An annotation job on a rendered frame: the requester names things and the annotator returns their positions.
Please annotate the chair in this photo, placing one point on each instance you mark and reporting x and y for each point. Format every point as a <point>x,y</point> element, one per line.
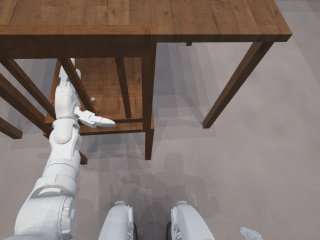
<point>117,67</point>

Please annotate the left robot thigh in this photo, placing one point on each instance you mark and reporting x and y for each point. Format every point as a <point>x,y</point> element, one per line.
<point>119,221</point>

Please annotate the table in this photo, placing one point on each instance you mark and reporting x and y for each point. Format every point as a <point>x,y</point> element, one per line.
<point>177,21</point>

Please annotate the robot thigh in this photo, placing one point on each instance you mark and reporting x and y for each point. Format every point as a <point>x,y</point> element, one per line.
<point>119,221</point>
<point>186,220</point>

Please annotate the right robot hand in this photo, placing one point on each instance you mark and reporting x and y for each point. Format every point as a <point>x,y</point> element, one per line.
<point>250,234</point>

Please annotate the left robot hand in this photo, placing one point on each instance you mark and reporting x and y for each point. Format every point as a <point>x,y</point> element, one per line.
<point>66,99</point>

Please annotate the left robot upper arm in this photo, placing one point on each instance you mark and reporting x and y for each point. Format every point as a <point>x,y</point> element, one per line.
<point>47,218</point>

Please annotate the right robot thigh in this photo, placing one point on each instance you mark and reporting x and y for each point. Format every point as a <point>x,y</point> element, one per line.
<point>186,220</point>

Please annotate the robot left forearm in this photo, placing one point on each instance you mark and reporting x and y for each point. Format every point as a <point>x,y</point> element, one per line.
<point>61,170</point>

